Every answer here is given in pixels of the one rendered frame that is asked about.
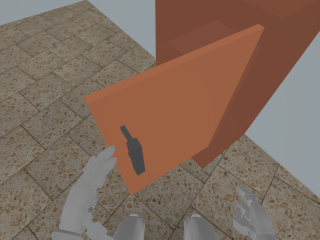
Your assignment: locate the left robot hand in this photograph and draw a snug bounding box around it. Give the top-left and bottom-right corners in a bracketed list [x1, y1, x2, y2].
[59, 145, 118, 240]

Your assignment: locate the handle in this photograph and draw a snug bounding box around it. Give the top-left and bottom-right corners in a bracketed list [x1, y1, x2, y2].
[120, 125, 146, 175]

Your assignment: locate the right robot thigh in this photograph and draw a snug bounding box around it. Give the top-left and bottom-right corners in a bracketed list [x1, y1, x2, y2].
[183, 217, 220, 240]

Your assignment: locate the cupboard door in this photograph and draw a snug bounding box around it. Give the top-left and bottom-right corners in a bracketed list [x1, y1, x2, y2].
[84, 24, 264, 195]

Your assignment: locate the robot right shin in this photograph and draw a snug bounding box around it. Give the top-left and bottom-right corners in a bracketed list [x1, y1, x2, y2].
[191, 214, 201, 218]

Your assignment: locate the right robot hand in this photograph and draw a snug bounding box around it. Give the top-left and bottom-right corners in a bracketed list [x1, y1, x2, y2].
[233, 185, 275, 240]

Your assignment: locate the left robot forearm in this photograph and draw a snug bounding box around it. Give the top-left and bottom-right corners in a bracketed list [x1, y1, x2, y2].
[51, 229, 85, 240]

